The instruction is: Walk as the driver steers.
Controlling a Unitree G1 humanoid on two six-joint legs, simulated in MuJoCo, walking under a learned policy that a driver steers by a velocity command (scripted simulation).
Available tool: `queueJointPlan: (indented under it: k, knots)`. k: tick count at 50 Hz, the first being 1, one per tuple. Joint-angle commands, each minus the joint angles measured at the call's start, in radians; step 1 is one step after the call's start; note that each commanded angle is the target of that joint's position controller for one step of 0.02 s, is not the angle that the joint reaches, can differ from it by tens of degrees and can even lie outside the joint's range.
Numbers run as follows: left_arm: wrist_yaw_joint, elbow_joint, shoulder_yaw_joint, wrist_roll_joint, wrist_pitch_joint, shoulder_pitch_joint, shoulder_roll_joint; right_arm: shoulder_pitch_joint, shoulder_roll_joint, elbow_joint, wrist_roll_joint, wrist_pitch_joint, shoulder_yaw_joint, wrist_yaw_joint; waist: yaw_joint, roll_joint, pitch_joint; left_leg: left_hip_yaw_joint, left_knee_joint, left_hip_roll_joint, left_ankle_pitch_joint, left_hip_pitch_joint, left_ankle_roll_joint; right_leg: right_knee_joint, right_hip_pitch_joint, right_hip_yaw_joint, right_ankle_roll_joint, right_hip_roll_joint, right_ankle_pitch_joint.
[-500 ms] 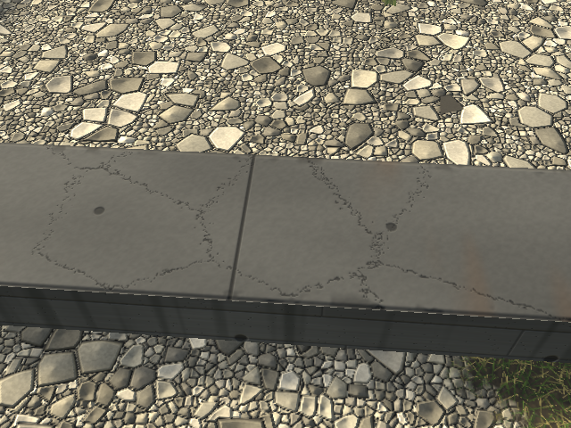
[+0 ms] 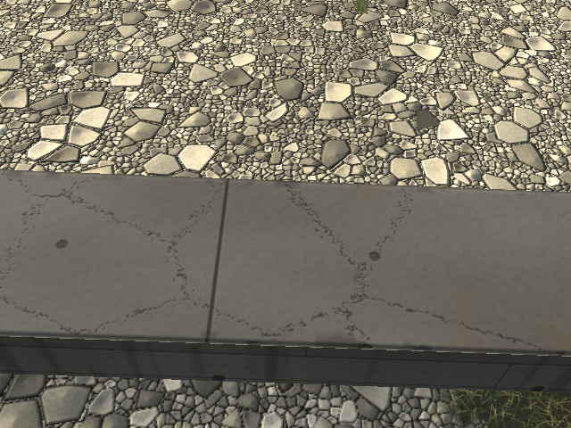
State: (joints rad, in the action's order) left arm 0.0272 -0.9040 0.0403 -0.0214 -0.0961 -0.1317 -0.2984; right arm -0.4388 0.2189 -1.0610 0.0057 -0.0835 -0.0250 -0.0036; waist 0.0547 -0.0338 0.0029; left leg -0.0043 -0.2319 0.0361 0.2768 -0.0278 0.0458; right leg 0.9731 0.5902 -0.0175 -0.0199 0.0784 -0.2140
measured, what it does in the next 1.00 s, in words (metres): walks ahead: right foot, then left foot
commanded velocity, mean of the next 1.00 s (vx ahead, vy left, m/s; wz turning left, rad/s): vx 0.48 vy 0.00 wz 0.00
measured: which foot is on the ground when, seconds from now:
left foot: down 0.00-0.20, up 0.22-0.66, down 0.68-1.00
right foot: up 0.00-0.18, down 0.20-0.68, up 0.70-1.00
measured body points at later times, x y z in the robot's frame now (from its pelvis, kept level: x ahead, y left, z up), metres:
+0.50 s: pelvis +0.26 -0.06 +0.00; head +0.28 -0.06 +0.45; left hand +0.29 +0.22 -0.13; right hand +0.42 -0.32 -0.11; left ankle +0.38 +0.12 -0.68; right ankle +0.26 -0.13 -0.74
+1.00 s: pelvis +0.50 -0.04 +0.00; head +0.53 -0.02 +0.45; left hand +0.68 +0.11 -0.12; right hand +0.35 -0.23 -0.13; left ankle +0.43 +0.06 -0.74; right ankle +0.61 -0.18 -0.39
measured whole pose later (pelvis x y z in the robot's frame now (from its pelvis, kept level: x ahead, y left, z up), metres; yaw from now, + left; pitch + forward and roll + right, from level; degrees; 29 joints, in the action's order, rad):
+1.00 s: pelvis +0.50 -0.04 +0.00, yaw -1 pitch +3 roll -3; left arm 0.01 -0.72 -0.09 -0.03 -0.05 -0.12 -0.08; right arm -0.57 0.11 -1.12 -0.02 0.00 0.05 0.00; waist 0.04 0.00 0.01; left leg -0.05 -0.36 -0.04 0.31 0.11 0.03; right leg 2.15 1.43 0.01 -0.02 0.03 -0.27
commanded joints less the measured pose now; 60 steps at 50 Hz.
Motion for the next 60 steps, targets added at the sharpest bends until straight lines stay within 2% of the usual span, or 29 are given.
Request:
queueJointPlan:
  k: [1, 7, 10, 11, 12, 13, 16, 25, 26, 27, 30, 31, 32, 33, 34, 35, 36, 38, 40, 43, 46, 49, 52, 54, 56, 57, 58, 59, 60]
  knots:
    - [0.012, 0.127, -0.019, 0.007, -0.013, 0.210, 0.005, 0.011, 0.164, 0.052, -0.002, 0.002, -0.020, 0.021, 0.019, 0.106, 0.121, 0.115, 0.139, -0.199, -0.328, 0.077, 0.131, -0.230, 0.082, -0.041, 0.034, -0.009, 0.142]
    - [0.006, 0.177, 0.001, -0.007, -0.015, 0.239, -0.083, -0.001, 0.216, 0.041, 0.014, -0.011, -0.043, 0.027, -0.041, 0.148, 0.088, 0.082, 0.075, -0.265, -0.598, -0.007, 0.089, -0.460, -0.122, -0.018, -0.031, -0.066, 0.226]
    - [-0.011, 0.066, 0.054, -0.005, -0.003, -0.145, -0.170, 0.040, 0.204, 0.068, -0.010, 0.012, -0.041, 0.026, -0.224, 0.151, -0.157, 0.026, -0.381, -0.206, -0.824, 0.074, 0.030, -0.440, -0.589, -0.007, -0.112, -0.079, 0.169]
    - [-0.018, 0.038, 0.075, 0.025, 0.003, -0.281, -0.260, -0.057, 0.090, 0.099, -0.025, 0.004, -0.007, 0.014, -0.194, -0.070, -0.320, -0.008, -0.760, -0.094, -0.417, 0.430, -0.018, -0.442, -0.981, 0.357, -0.238, 0.179, 0.063]
    - [-0.007, 0.019, 0.062, 0.029, 0.005, -0.308, -0.225, -0.102, 0.026, 0.076, -0.008, -0.017, 0.014, 0.005, -0.172, -0.229, -0.421, 0.099, -1.002, 0.035, 0.300, 0.618, -0.030, -0.645, -1.057, 0.754, -0.328, 0.312, -0.166]
    - [-0.004, 0.033, 0.042, 0.017, -0.005, -0.213, -0.153, 0.012, 0.156, 0.099, 0.028, -0.036, -0.019, -0.001, -0.167, -0.140, -0.244, 0.146, -1.093, -0.028, 0.265, 0.713, 0.000, -0.714, -0.904, 0.694, -0.268, 0.265, -0.286]
    - [0.003, 0.072, 0.021, 0.026, -0.024, 0.006, -0.091, 0.131, 0.172, 0.130, 0.013, -0.041, -0.034, 0.020, -0.061, -0.003, -0.016, 0.088, -0.995, -0.163, 0.017, 0.621, 0.014, -0.806, -0.468, 0.354, -0.209, 0.171, 0.031]
    - [-0.028, 0.018, 0.026, 0.021, -0.018, -0.087, -0.124, 0.333, 0.079, 0.222, -0.015, -0.005, -0.012, 0.024, -0.064, 0.002, 0.025, 0.014, -0.512, -0.143, -0.278, 0.541, -0.066, -0.865, -0.316, 0.060, -0.204, 0.065, 0.336]
    - [-0.028, 0.001, 0.025, 0.027, -0.006, -0.137, -0.124, 0.280, 0.055, 0.186, -0.009, 0.006, -0.002, 0.024, -0.067, -0.036, -0.016, -0.018, -0.552, -0.120, -0.261, 0.495, -0.075, -0.853, -0.349, 0.055, -0.208, 0.080, 0.281]
    - [-0.019, -0.039, 0.008, 0.048, -0.001, -0.199, -0.053, 0.292, 0.028, 0.200, -0.062, 0.026, 0.019, -0.003, -0.059, -0.022, 0.013, -0.059, -0.518, -0.120, -0.271, 0.457, -0.069, -0.816, -0.325, 0.012, -0.186, 0.059, 0.304]
    - [-0.021, -0.029, 0.009, 0.067, 0.006, -0.205, -0.073, 0.326, 0.067, 0.232, -0.057, 0.034, 0.014, 0.000, -0.059, -0.036, 0.011, -0.055, -0.529, -0.110, -0.157, 0.493, -0.010, -0.743, -0.434, 0.094, -0.191, 0.138, 0.430]
    - [-0.021, -0.012, 0.010, 0.064, 0.009, -0.172, -0.082, 0.296, 0.067, 0.228, -0.050, 0.031, 0.012, 0.005, -0.034, -0.029, -0.010, -0.070, -0.492, -0.076, -0.115, 0.448, 0.007, -0.670, -0.468, 0.096, -0.189, 0.145, 0.648]
    - [-0.024, -0.003, 0.026, -0.012, 0.028, -0.149, -0.153, 0.250, 0.118, 0.218, 0.010, 0.023, -0.012, 0.013, -0.001, -0.073, -0.071, -0.040, -0.426, -0.057, -0.054, 0.384, 0.031, -0.622, -0.529, 0.138, -0.200, 0.171, 0.748]
    - [-0.029, 0.004, 0.024, -0.027, 0.045, -0.113, -0.149, 0.162, 0.148, 0.197, 0.010, 0.012, -0.031, 0.011, 0.062, -0.052, -0.112, -0.047, -0.285, -0.046, -0.131, 0.286, 0.056, -0.496, -0.567, 0.099, -0.178, 0.134, 0.829]
    - [-0.032, 0.012, 0.015, -0.030, 0.050, -0.088, -0.120, 0.036, 0.175, 0.151, -0.001, 0.005, -0.054, 0.010, 0.119, -0.018, -0.147, -0.018, -0.157, -0.060, -0.232, 0.115, 0.071, -0.288, -0.488, 0.043, -0.133, 0.058, 0.793]
    - [-0.029, 0.050, -0.008, 0.003, 0.034, -0.061, -0.052, -0.111, 0.281, 0.112, -0.014, 0.014, -0.081, 0.017, 0.133, 0.178, -0.191, 0.283, -0.102, -0.282, -0.487, -0.123, 0.121, 0.095, -0.209, -0.011, -0.066, -0.045, 0.354]
    - [-0.013, 0.005, -0.030, 0.023, 0.005, -0.256, 0.059, -0.120, 0.292, 0.106, -0.017, 0.029, -0.072, 0.016, 0.019, 0.297, -0.248, 0.572, -0.130, -0.453, -0.658, -0.330, 0.277, 0.388, 0.101, 0.069, -0.024, -0.177, -0.331]
    - [0.006, 0.008, -0.007, -0.033, -0.004, -0.164, -0.011, -0.045, 0.109, 0.092, -0.005, 0.046, -0.039, 0.007, 0.022, 0.126, -0.015, 0.530, 0.018, -0.422, 0.216, -0.112, 0.304, 0.669, 0.409, 0.083, -0.036, -0.074, -0.275]
    - [-0.005, 0.040, -0.015, -0.037, 0.020, -0.091, 0.038, 0.050, 0.010, 0.091, -0.025, 0.054, 0.005, -0.009, -0.026, 0.105, 0.119, 0.410, 0.070, -0.342, 0.348, 0.109, 0.228, 0.828, 0.523, 0.043, -0.014, -0.021, -0.195]
    - [-0.011, 0.097, -0.072, -0.031, 0.046, -0.052, 0.190, -0.066, -0.001, 0.014, -0.054, 0.071, 0.029, -0.002, -0.029, 0.146, 0.125, 0.302, 0.072, -0.343, 0.121, 0.231, 0.223, 1.403, 0.730, 0.014, -0.001, -0.053, -0.241]
    - [-0.032, 0.201, -0.116, -0.033, 0.043, 0.002, 0.230, -0.102, 0.003, -0.012, -0.040, 0.076, 0.048, 0.000, -0.056, 0.085, 0.163, 0.229, 0.034, -0.359, 0.050, 0.206, 0.161, 1.564, 0.997, 0.137, -0.022, -0.070, -0.225]
    - [-0.016, 0.340, -0.147, 0.003, 0.017, 0.184, 0.196, -0.017, 0.006, 0.032, -0.024, 0.062, 0.068, 0.010, -0.068, 0.040, 0.140, 0.021, 0.103, -0.194, 0.049, 0.520, 0.106, 0.999, 0.733, -0.039, 0.007, -0.036, 0.029]
    - [-0.018, 0.415, -0.171, 0.028, 0.017, 0.310, 0.217, -0.187, 0.059, -0.036, 0.038, 0.045, 0.050, 0.043, -0.038, 0.151, -0.068, 0.040, 0.321, -0.251, -0.283, 0.362, 0.173, 0.645, 0.299, -0.195, -0.014, 0.030, 0.020]
    - [-0.007, 0.396, -0.134, -0.006, 0.009, 0.190, 0.118, -0.237, 0.122, -0.047, 0.025, 0.040, 0.050, 0.043, -0.127, 0.284, -0.184, -0.041, 0.126, -0.251, -1.378, 0.142, 0.160, 0.426, 0.013, -0.288, -0.082, -0.106, -0.215]
    - [0.027, 0.347, -0.079, -0.001, 0.017, -0.006, 0.018, -0.175, 0.218, -0.046, -0.009, 0.063, 0.023, 0.052, -0.258, 0.413, -0.255, -0.028, -0.161, -0.322, -1.932, -0.187, 0.134, 0.208, -0.015, -0.161, -0.130, -0.143, -0.306]
    - [0.044, 0.282, -0.049, 0.020, 0.021, -0.180, -0.063, -0.125, 0.222, -0.021, -0.030, 0.058, 0.013, 0.063, -0.320, 0.345, -0.349, 0.002, -0.391, -0.321, -1.903, -0.114, 0.150, 0.125, -0.213, 0.103, -0.185, -0.072, -0.232]
    - [0.045, 0.197, -0.010, 0.047, 0.037, -0.312, -0.159, -0.192, 0.089, 0.009, -0.012, 0.030, 0.023, 0.035, -0.273, -0.115, -0.470, 0.053, -0.700, -0.139, -1.364, 0.248, 0.121, -0.254, -0.525, 0.637, -0.335, 0.114, -0.400]
    - [0.010, 0.121, 0.001, 0.046, 0.070, -0.395, -0.173, -0.128, 0.003, -0.013, -0.035, -0.001, 0.022, -0.015, -0.274, -0.296, -0.470, 0.184, -1.169, 0.097, -0.156, 0.490, 0.082, -0.716, -0.630, 1.138, -0.396, 0.244, -0.504]
    - [-0.016, 0.085, -0.027, 0.042, 0.072, -0.346, -0.058, -0.045, -0.037, 0.033, -0.012, -0.017, 0.006, -0.068, -0.223, -0.154, -0.304, 0.334, -1.632, 0.130, -0.036, 0.728, 0.080, -0.736, -0.487, 1.159, -0.342, 0.307, -0.487]
Keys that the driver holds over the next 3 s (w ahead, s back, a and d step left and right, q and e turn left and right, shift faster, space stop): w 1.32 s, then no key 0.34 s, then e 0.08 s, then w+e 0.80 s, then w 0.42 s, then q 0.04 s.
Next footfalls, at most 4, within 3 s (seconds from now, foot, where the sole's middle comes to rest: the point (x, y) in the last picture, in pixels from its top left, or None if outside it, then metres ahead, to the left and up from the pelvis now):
0.20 right None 0.30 -0.14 -0.78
0.68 left None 0.47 0.06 -0.78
1.12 right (341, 293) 0.75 -0.16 -0.59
1.64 left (260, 213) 1.00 0.02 -0.59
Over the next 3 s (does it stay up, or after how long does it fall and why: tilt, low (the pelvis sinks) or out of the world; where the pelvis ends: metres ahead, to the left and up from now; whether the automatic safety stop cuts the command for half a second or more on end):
stays up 1.39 -0.18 0.07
